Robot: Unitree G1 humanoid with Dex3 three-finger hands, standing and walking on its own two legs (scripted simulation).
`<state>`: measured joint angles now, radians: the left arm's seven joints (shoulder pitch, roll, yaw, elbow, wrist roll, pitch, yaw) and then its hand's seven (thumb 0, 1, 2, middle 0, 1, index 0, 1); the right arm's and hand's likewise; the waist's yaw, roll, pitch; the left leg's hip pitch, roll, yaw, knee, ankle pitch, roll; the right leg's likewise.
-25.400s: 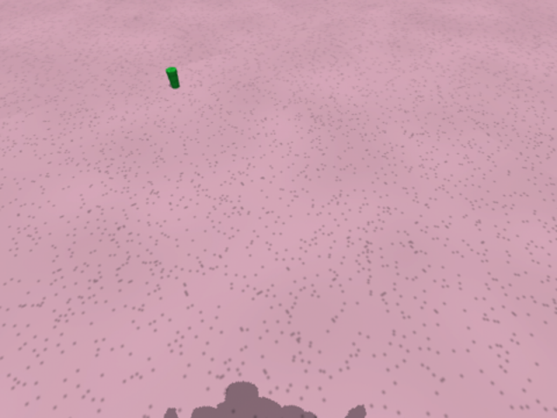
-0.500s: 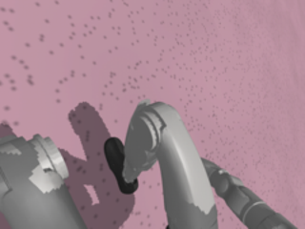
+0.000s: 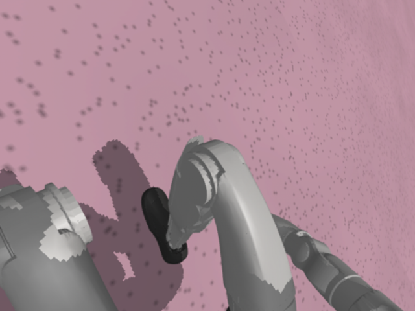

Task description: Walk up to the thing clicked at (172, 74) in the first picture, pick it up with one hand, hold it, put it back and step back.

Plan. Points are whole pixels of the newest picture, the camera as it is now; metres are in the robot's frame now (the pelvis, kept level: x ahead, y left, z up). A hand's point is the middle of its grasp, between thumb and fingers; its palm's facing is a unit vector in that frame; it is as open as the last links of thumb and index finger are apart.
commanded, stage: withdraw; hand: left
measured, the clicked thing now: out of the picture +0.44 +0.29 -0.23
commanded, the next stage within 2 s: rise in 0.24 s
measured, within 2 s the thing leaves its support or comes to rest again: rests again in 0.20 s
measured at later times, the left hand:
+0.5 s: hand out of the picture +0.43 +0.39 -0.10, palm faces +0.40 -0.90 -0.17, open 17.5 cm
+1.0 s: hand out of the picture +0.30 +0.37 +0.06, palm faces +0.32 -0.81 -0.49, open 17.2 cm
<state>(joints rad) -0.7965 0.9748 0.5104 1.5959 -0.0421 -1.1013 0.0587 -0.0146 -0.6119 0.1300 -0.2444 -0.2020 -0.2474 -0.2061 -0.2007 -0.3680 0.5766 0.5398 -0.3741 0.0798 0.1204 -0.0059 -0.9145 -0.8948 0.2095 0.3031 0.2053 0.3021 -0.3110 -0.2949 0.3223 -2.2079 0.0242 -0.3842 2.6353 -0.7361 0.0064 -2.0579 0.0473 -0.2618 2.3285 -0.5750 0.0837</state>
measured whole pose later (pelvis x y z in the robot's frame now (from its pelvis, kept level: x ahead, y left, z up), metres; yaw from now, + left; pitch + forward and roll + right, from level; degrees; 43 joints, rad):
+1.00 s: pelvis +0.02 -0.02 +0.15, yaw +12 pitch +33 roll -5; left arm -0.24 0.52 0.34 0.52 0.07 -0.08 0.03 -0.01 -0.49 0.08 -0.07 -0.06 -0.07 -0.06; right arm 0.09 -0.26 0.02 0.54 0.05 0.18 0.01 0.00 -0.91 -0.90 0.21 0.30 0.20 0.30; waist -0.06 0.01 -0.14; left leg -1.94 0.05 -0.07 2.03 -0.68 0.01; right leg -1.92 -0.02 -0.04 1.96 -0.62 0.03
